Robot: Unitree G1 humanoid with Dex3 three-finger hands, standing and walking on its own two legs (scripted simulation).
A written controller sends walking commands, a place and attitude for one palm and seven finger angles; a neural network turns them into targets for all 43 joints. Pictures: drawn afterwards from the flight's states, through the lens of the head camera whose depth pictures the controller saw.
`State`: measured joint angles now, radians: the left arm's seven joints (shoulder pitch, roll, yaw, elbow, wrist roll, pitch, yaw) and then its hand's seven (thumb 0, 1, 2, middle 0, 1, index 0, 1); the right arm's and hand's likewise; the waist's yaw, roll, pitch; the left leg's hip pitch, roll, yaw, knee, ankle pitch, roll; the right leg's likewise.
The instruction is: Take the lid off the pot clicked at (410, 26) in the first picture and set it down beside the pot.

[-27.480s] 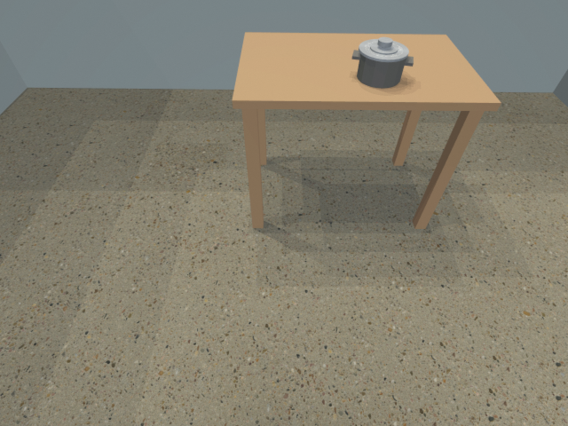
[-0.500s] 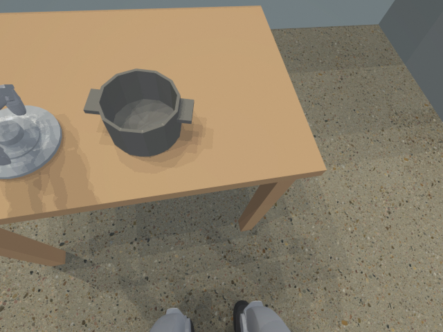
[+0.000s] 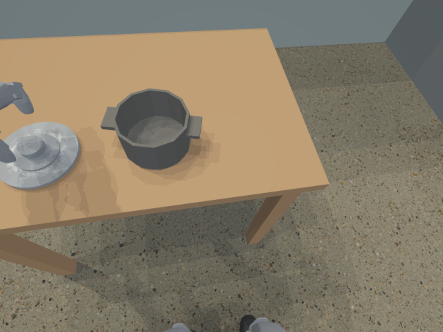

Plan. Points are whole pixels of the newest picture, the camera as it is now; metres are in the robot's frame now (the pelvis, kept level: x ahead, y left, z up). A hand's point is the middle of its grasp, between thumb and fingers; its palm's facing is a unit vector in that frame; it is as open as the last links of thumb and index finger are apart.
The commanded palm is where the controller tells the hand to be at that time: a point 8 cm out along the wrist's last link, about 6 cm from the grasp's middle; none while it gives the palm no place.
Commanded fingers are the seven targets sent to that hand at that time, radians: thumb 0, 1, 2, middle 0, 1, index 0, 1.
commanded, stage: raise the empty hand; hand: left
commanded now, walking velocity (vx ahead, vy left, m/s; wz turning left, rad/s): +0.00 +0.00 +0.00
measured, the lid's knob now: (31, 147) +0.48 +0.38 -0.04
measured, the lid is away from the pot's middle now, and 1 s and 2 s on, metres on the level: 0.25 0.25 0.25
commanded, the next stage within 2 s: draw the hand back to the body in 0.52 s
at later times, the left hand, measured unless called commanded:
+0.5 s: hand out of the picture +0.44 +0.37 +0.12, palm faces -0.40 -0.14 -0.90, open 10.9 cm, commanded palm +0.46 +0.36 +0.18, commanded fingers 0.00 0.09 0.44 -0.29 -0.98 -0.29 -0.98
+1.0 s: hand out of the picture +0.41 +0.36 +0.11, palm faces -0.37 -0.12 -0.92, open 10.9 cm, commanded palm +0.40 +0.35 +0.18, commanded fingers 0.00 0.09 0.44 -0.29 -0.98 -0.29 -0.98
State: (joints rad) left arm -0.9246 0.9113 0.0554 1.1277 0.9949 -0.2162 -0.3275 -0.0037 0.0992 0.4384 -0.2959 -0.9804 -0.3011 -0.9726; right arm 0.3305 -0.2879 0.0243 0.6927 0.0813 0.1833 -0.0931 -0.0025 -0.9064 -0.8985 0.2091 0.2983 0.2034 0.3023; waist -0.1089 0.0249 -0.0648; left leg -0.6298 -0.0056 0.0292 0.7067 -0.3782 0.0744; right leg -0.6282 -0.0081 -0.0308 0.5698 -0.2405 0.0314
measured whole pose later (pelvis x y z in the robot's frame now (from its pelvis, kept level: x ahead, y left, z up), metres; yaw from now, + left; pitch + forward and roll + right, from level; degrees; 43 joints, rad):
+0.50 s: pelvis +0.01 +0.00 +0.01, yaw +1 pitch +14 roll -3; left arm -0.96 0.91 0.04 1.10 0.96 -0.18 -0.38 0.00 0.10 0.44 -0.30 -0.98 -0.30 -0.97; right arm 0.31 -0.29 0.02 0.69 0.09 0.19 -0.08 0.00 -0.91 -0.90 0.21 0.30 0.20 0.30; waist -0.09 0.03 -0.06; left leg -0.50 -0.02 0.03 0.59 -0.34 0.08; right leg -0.50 -0.02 -0.03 0.46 -0.21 0.04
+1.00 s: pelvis +0.01 +0.00 +0.02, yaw +1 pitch +11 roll -2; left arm -0.77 0.84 0.08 0.92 0.92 -0.19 -0.36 0.00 0.10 0.44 -0.30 -0.98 -0.30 -0.97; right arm 0.28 -0.28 0.01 0.66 0.08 0.20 -0.06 0.00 -0.91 -0.90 0.21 0.30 0.20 0.30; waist -0.06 0.03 -0.04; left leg -0.41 -0.03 0.02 0.53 -0.31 0.08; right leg -0.42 -0.03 -0.04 0.42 -0.19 0.03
